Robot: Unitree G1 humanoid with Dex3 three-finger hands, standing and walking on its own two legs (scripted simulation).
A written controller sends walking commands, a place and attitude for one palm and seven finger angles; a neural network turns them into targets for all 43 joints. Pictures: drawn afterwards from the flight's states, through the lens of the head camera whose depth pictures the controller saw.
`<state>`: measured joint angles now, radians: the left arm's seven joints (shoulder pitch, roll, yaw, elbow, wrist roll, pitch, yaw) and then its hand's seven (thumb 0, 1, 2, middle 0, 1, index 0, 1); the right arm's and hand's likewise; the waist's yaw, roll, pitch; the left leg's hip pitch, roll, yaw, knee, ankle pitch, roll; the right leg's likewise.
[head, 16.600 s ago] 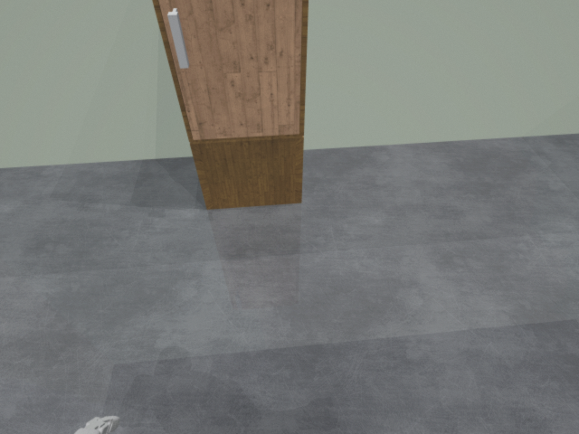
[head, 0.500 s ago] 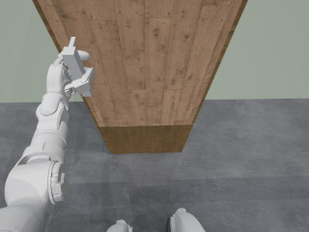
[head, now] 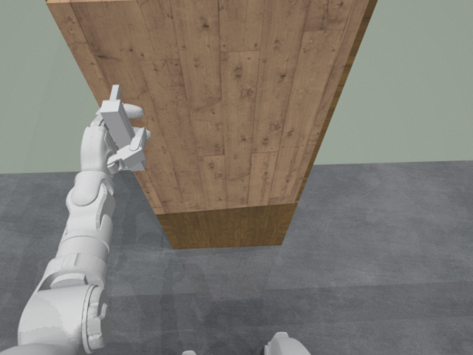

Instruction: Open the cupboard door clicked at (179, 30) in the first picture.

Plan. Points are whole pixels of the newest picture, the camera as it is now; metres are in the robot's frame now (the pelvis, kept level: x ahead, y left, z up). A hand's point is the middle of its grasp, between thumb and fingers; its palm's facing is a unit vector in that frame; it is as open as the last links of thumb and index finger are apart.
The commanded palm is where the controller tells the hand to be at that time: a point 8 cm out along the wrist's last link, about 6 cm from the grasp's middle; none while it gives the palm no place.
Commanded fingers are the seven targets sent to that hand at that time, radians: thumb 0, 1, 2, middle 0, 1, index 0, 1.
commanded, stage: pull the door open along its arc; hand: left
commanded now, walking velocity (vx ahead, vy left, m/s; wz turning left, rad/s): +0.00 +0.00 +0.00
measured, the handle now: (127, 130) +0.49 +0.18 +0.08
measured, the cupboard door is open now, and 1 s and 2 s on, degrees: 3 36 39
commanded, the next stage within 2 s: open thumb and fingers to let go in 0.70 s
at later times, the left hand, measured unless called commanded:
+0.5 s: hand (178, 231) +0.29 +0.08 +0.09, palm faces +0.39 -0.92 +0.01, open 6.0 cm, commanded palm +0.21 +0.11 +0.09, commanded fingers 0.00 0.90 0.90 -0.40 -1.35 -0.40 -1.35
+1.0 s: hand (191, 256) +0.25 +0.06 +0.10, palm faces +0.42 -0.91 -0.01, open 6.9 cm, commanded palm +0.19 +0.08 +0.09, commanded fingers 0.00 0.13 0.57 -0.34 -1.27 -0.34 -1.27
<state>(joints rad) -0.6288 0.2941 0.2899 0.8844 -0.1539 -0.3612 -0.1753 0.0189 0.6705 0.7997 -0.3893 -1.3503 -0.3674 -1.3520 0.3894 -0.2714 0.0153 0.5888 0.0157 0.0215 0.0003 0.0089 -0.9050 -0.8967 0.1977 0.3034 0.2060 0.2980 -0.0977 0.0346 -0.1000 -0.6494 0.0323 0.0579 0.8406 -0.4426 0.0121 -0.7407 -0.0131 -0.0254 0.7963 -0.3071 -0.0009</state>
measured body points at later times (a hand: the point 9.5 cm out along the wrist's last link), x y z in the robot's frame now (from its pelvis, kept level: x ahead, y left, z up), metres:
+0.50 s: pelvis +0.01 -0.02 +0.01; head +0.04 -0.04 +0.46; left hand +0.26 +0.12 +0.09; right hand +0.23 -0.21 -0.07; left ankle -0.02 +0.11 -0.70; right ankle +0.04 -0.12 -0.70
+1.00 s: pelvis +0.01 -0.05 +0.01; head +0.02 -0.08 +0.45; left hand +0.22 +0.10 +0.10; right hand +0.21 -0.25 -0.09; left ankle -0.02 +0.11 -0.70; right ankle +0.04 -0.12 -0.70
